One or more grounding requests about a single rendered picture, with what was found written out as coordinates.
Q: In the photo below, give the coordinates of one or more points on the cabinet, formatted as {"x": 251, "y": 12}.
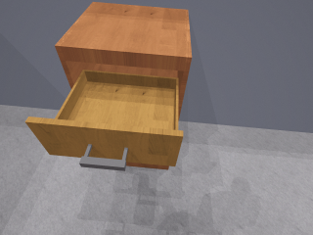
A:
{"x": 131, "y": 39}

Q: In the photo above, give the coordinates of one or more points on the drawer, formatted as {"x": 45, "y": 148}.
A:
{"x": 112, "y": 111}

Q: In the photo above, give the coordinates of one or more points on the handle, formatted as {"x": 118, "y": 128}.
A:
{"x": 103, "y": 163}

